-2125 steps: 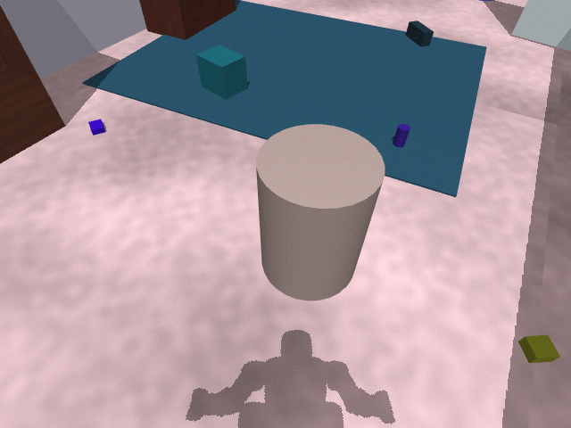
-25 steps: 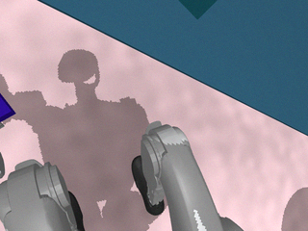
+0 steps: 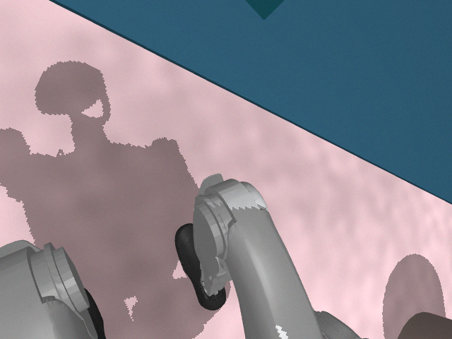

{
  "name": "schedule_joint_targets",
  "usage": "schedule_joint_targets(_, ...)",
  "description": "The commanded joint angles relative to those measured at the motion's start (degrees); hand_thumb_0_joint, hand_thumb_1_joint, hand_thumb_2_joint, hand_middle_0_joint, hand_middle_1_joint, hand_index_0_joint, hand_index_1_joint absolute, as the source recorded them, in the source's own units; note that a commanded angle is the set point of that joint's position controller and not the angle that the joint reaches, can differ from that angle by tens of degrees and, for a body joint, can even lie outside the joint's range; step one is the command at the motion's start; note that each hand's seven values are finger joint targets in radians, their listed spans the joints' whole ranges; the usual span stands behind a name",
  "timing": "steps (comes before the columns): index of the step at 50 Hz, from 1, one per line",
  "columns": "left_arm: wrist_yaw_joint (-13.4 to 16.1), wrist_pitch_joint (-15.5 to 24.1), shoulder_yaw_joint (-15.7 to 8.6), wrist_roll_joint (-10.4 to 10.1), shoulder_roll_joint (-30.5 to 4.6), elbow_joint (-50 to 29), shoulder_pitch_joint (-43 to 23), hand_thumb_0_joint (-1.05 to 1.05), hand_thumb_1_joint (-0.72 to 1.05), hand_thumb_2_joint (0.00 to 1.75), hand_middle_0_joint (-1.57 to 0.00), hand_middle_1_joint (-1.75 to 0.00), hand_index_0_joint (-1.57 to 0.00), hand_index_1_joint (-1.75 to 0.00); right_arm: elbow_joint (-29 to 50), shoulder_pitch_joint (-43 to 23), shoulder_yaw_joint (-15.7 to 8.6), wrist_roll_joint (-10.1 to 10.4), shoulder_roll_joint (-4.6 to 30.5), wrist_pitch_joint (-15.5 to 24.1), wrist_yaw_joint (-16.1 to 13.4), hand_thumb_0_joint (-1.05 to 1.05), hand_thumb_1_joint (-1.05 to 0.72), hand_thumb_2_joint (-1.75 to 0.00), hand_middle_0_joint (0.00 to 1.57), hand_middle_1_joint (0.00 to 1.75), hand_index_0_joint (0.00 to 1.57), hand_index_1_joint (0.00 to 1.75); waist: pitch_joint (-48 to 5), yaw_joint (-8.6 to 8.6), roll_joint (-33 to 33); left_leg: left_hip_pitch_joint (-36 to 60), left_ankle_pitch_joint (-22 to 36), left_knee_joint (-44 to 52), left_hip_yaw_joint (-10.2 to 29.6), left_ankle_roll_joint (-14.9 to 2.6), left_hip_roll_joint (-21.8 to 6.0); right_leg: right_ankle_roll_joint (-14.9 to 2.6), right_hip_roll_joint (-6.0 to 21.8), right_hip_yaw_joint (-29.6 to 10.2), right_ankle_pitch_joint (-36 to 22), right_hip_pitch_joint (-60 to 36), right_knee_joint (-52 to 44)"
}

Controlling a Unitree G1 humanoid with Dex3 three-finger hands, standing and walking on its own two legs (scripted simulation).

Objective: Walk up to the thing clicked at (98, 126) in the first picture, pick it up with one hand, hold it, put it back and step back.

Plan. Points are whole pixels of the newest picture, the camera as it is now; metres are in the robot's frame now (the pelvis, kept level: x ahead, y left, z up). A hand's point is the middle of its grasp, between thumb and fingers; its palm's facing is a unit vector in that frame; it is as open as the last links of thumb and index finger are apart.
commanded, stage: rest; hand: left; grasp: from above
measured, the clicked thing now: out of the picture +0.45 +0.29 -0.28
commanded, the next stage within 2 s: open in 0.10 s
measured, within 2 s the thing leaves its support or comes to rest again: neither
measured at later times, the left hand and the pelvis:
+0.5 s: hand out of the picture +0.44 +0.30 -0.26, palm faces -0.39 -0.27 -0.88, open 12.8 cm; pelvis -0.01 +0.00 +0.00, yaw -1 degrees
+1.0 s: hand out of the picture +0.44 +0.30 -0.26, palm faces -0.40 -0.26 -0.88, open 14.2 cm; pelvis -0.01 +0.00 +0.01, yaw -1 degrees
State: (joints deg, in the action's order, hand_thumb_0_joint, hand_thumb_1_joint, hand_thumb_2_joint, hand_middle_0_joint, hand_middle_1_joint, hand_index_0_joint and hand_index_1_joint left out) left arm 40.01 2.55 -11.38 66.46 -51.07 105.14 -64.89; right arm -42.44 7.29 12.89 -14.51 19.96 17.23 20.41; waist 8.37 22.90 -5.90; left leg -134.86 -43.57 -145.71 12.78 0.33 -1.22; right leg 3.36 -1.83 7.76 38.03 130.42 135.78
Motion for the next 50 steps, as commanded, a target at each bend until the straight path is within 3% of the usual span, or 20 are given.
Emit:
schedule_joint_targets(1,2.8,-0.2,0.9,-1.2,-10.3,-5.2,-16.2,0.0,0.37,0.88,-0.88,-0.67,-0.85,-0.7,-1.6,13.2,-4.3,0.1,18.0,0.7,0.1,0.0,-0.9,-0.9,0.2,0.3,0.2,0.3,-38.3,2.99,29.3,29.3,18.8,14.4,-5.5,-0.47,-1.2,-4.41,-2.4,6.9,-18.8,-24.3,-10.5)
schedule_joint_targets(3,3.3,-0.1,-0.3,-0.7,-12.2,-5.8,-16.1,0.0,0.35,0.89,-0.87,-0.67,-0.84,-0.71,-1.4,13.1,-4.2,0.2,18.8,0.7,0.0,0.0,-0.9,-0.9,0.2,0.3,0.2,0.3,-40.1,2.49,30.5,30.2,19.3,15.0,-5.0,-0.25,-1.3,-4.54,-2.5,7.3,-18.9,-24.2,-10.5)
schedule_joint_targets(4,3.3,-0.2,-0.6,-0.8,-12.2,-3.8,-16.0,0.0,0.35,0.86,-0.86,-0.68,-0.83,-0.7,-1.6,13.7,-4.1,0.1,18.7,0.8,0.1,0.0,-0.9,-0.9,0.2,0.3,0.2,0.3,-38.1,3.82,29.5,29.2,18.5,14.8,-4.8,-0.36,-1.4,-4.46,-2.5,7.5,-18.4,-24.0,-10.5)
schedule_joint_targets(7,2.8,0.1,2.2,-1.1,-10.6,-4.9,-17.9,0.0,0.32,0.88,-0.84,-0.69,-0.81,-0.72,-1.4,12.3,-3.4,0.2,18.5,1.5,0.3,0.0,-0.9,-0.9,0.2,0.3,0.2,0.3,-36.9,3.93,28.6,27.3,16.1,14.1,-5.1,-0.79,-1.2,-4.37,-2.8,7.0,-17.0,-23.9,-11.0)
schedule_joint_targets(8,3.1,0.1,-0.9,-1.2,-14.5,-3.7,-16.2,0.0,0.32,0.87,-0.83,-0.69,-0.81,-0.71,-1.6,12.9,-3.7,0.3,19.6,1.6,0.0,0.0,-0.9,-0.9,0.2,0.3,0.2,0.3,-37.3,3.27,28.6,27.6,15.9,14.5,-4.9,-0.77,-1.3,-4.31,-2.4,7.2,-16.4,-24.2,-11.3)
schedule_joint_targets(10,2.7,0.3,0.9,-1.6,-12.4,-4.0,-16.2,0.0,0.32,0.86,-0.84,-0.66,-0.81,-0.69,-0.9,12.6,-3.2,0.4,19.2,1.8,0.1,0.0,-0.9,-0.9,0.2,0.3,0.2,0.3,-36.9,3.16,29.6,27.7,16.0,15.2,-4.8,-0.62,-1.3,-4.51,-2.6,7.2,-15.9,-24.2,-11.3)
schedule_joint_targets(14,2.7,0.3,0.3,-1.3,-14.2,-4.1,-16.1,0.0,0.0,0.84,-0.52,-0.76,-0.49,-0.78,-0.8,13.4,-2.9,0.3,19.3,1.5,0.1,0.0,-0.89,-0.9,0.2,0.3,0.2,0.3,-37.5,3.71,27.5,26.0,16.5,14.4,-5.1,-1.13,-1.3,-4.18,-3.1,7.0,-17.2,-27.6,-12.1)
schedule_joint_targets(15,2.5,0.2,1.6,-1.5,-12.6,-2.9,-16.3,0.0,-0.08,0.83,-0.45,-0.77,-0.43,-0.78,-0.6,12.6,-2.7,0.3,19.0,1.8,0.1,0.0,-0.89,-0.9,0.2,0.3,0.2,0.3,-35.6,4.2,26.6,25.3,15.0,13.8,-5.1,-1.25,-1.2,-4.08,-2.9,7.0,-16.2,-25.8,-11.9)
schedule_joint_targets(16,2.9,0.3,-0.5,-1.6,-15.6,-3.6,-15.7,0.0,-0.16,0.83,-0.4,-0.78,-0.39,-0.79,-1.3,13.1,-2.9,0.4,20.0,1.8,-0.1,0.0,-0.89,-0.9,0.2,0.3,0.2,0.3,-36.3,3.47,27.4,25.7,14.7,14.7,-4.6,-1.07,-1.4,-4.11,-2.8,7.3,-15.5,-25.4,-12.1)
schedule_joint_targets(19,2.5,0.4,1.8,-1.1,-13.0,-3.6,-16.4,0.0,-0.32,0.85,-0.31,-0.82,-0.29,-0.83,-0.6,12.4,-2.9,0.5,19.7,1.7,-0.2,0.0,-0.89,-0.9,0.2,0.3,0.2,0.3,-35.5,4.3,28.4,27.1,13.6,15.5,-4.1,-0.66,-1.6,-4.45,-3.0,7.7,-14.6,-24.2,-11.7)
schedule_joint_targets(20,2.8,0.5,0.6,-0.7,-14.5,-5.2,-17.4,0.0,-0.36,0.85,-0.28,-0.82,-0.26,-0.83,-0.9,13.0,-3.1,0.5,19.8,1.7,-0.2,0.0,-0.89,-0.9,0.2,0.3,0.2,0.3,-36.8,4.08,29.7,28.9,14.6,15.7,-3.6,-0.4,-1.6,-4.47,-2.8,8.0,-15.4,-23.9,-11.2)
schedule_joint_targets(25,2.8,0.2,1.3,0.2,-13.2,-2.9,-16.5,0.0,-0.43,0.93,-0.22,-0.9,-0.2,-0.91,-0.8,12.4,-2.4,0.3,19.2,1.7,0.1,0.0,-0.89,-0.9,0.2,0.3,0.2,0.3,-32.5,5.39,29.6,27.3,14.0,15.5,-3.5,-0.29,-1.7,-4.33,-2.6,8.3,-15.1,-22.0,-10.9)
schedule_joint_targets(29,2.7,-0.3,1.4,0.1,-13.5,-2.7,-15.9,0.0,-0.5,1.02,-0.16,-0.96,-0.14,-0.98,-0.7,12.5,-2.6,0.3,19.6,1.9,0.2,0.0,-0.89,-0.9,0.2,0.3,0.2,0.3,-31.9,4.96,29.7,27.5,14.1,16.0,-3.7,-0.19,-1.6,-4.39,-2.5,8.2,-15.1,-21.9,-11.2)
schedule_joint_targets(35,2.3,-0.5,1.9,-0.9,-13.5,-2.5,-14.8,0.0,-0.58,1.06,-0.09,-1.0,-0.07,-1.02,-0.3,12.7,-2.8,0.4,20.4,2.4,0.4,0.0,-0.89,-0.9,0.2,0.3,0.2,0.3,-32.5,5.05,28.9,27.3,14.0,16.3,-3.5,-0.26,-1.7,-4.23,-2.7,8.0,-15.4,-23.4,-11.6)
schedule_joint_targets(36,2.5,-0.6,1.3,-1.0,-14.2,-3.4,-14.0,0.0,-0.57,1.06,-0.09,-1.02,-0.07,-1.04,-0.1,13.1,-2.9,0.6,20.6,2.2,0.3,0.0,-0.89,-0.9,0.2,0.3,0.2,0.3,-34.0,4.12,28.8,27.8,14.5,16.7,-3.6,-0.21,-1.6,-4.32,-2.8,8.0,-15.5,-24.1,-11.9)
schedule_joint_targets(38,2.3,-0.3,2.8,-1.5,-12.5,-6.2,-16.6,0.0,-0.58,1.06,-0.09,-1.02,-0.07,-1.04,0.3,12.8,-2.8,0.6,19.8,2.3,0.4,0.0,-0.89,-0.9,0.2,0.3,0.2,0.3,-35.3,4.05,31.1,29.1,14.7,16.9,-3.5,-0.11,-1.7,-4.57,-2.8,8.0,-15.4,-23.6,-11.8)
schedule_joint_targets(45,2.2,-0.5,0.8,-2.3,-14.8,-4.7,-14.0,0.0,-0.58,1.03,-0.07,-1.01,-0.06,-1.02,-0.4,14.5,-2.5,0.7,19.8,1.9,0.3,0.0,-0.89,-0.9,0.2,0.3,0.2,0.3,-35.8,4.21,28.4,27.5,18.0,15.5,-4.3,-0.62,-1.6,-4.08,-2.9,7.5,-18.6,-27.1,-12.7)
schedule_joint_targets(48,1.9,-0.5,1.3,-2.4,-14.3,-5.0,-14.9,0.0,-0.58,1.04,-0.08,-1.01,-0.06,-1.03,-0.4,14.2,-2.6,0.7,19.9,1.9,0.1,0.0,-0.89,-0.9,0.2,0.3,0.2,0.3,-36.3,4.37,28.9,28.6,18.5,15.8,-4.3,-0.47,-1.7,-4.24,-3.1,7.4,-19.1,-27.2,-12.7)
schedule_joint_targets(49,1.4,-0.4,3.2,-2.3,-12.5,-5.0,-16.0,0.0,-0.58,1.03,-0.08,-1.01,-0.06,-1.03,0.3,13.5,-2.2,0.6,19.4,2.1,0.2,0.0,-0.89,-0.9,0.2,0.3,0.2,0.3,-34.8,5.21,28.6,27.8,17.5,15.3,-4.3,-0.65,-1.6,-4.19,-3.1,7.5,-18.5,-26.5,-12.6)
schedule_joint_targets(50,1.9,-0.2,0.5,-2.6,-15.8,-4.9,-14.3,0.0,-0.57,1.02,-0.07,-1.01,-0.06,-1.03,-0.4,14.6,-2.3,0.8,20.3,1.8,0.1,0.0,-0.89,-0.9,0.2,0.3,0.2,0.3,-36.6,3.81,29.3,28.1,18.1,16.2,-4.3,-0.49,-1.6,-4.34,-3.0,7.5,-18.5,-27.9,-13.1)
